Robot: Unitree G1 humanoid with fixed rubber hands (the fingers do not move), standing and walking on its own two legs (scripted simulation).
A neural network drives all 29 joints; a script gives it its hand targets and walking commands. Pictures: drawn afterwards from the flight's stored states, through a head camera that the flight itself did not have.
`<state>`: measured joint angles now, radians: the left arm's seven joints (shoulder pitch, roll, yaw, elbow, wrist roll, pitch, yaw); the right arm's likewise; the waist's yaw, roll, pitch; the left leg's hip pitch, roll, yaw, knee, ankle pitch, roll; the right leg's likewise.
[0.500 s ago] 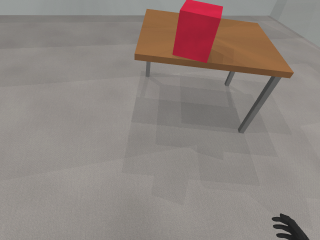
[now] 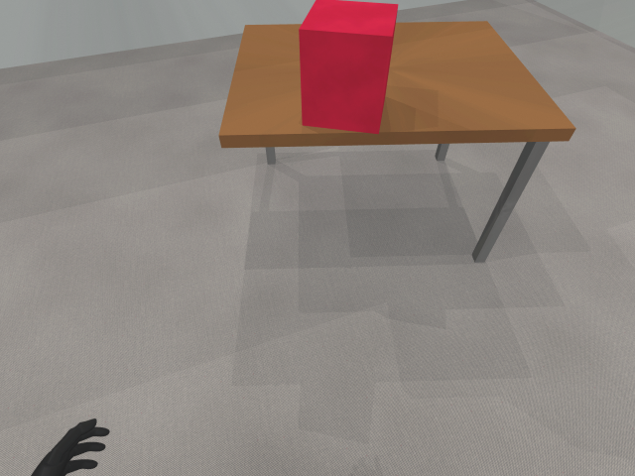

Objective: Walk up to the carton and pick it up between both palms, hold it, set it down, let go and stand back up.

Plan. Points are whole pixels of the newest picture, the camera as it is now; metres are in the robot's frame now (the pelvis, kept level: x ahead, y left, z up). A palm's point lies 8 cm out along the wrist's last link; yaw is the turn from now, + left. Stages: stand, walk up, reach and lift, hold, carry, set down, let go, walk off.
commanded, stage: walk up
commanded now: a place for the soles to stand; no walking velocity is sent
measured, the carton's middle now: (348, 67) +1.06 -0.10 +0.00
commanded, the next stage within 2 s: none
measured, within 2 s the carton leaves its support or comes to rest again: neither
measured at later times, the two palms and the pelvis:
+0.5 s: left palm out of the picture +0.15 +0.31 -0.12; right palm (561, 406) +0.22 -0.32 -0.06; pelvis +0.10 +0.00 -0.01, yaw +0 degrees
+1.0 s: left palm out of the picture +0.11 +0.32 -0.06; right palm (574, 464) +0.16 -0.34 -0.11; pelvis +0.08 -0.02 +0.00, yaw +0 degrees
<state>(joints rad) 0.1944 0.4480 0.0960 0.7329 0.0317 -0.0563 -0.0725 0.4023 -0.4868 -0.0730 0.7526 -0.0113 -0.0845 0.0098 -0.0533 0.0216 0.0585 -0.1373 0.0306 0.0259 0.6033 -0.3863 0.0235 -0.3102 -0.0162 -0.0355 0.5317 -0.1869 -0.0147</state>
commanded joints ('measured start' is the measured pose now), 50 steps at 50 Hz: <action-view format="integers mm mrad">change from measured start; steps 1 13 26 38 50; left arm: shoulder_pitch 225 180 220 250 106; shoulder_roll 259 201 166 162 240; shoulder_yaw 73 23 4 20 33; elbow -11 -87 -28 96 68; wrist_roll -40 -34 -29 1 -2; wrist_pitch -10 -8 44 16 12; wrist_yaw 33 29 60 76 62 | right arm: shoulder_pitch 5 -91 -83 -190 -151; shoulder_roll -181 -95 -138 -121 -108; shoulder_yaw -19 -28 -40 -16 -15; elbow -56 -82 -45 -42 54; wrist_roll -3 15 0 -12 -1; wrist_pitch -8 11 12 95 59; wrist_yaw -15 7 -26 7 18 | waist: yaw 128 104 49 81 105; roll -114 -199 78 46 -282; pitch -52 11 51 -46 53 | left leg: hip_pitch -526 -228 -146 -422 -349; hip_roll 18 25 202 122 -11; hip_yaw -77 25 -243 -145 -33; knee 533 117 -302 -139 107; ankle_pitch -151 197 295 -360 -88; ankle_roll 19 -19 180 99 -27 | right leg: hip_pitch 381 49 -134 224 100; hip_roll -387 -190 -18 14 -210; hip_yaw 489 109 106 4 218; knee -180 -150 477 -5 -278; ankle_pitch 188 414 -313 -189 -415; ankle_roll -293 -205 -22 -16 -169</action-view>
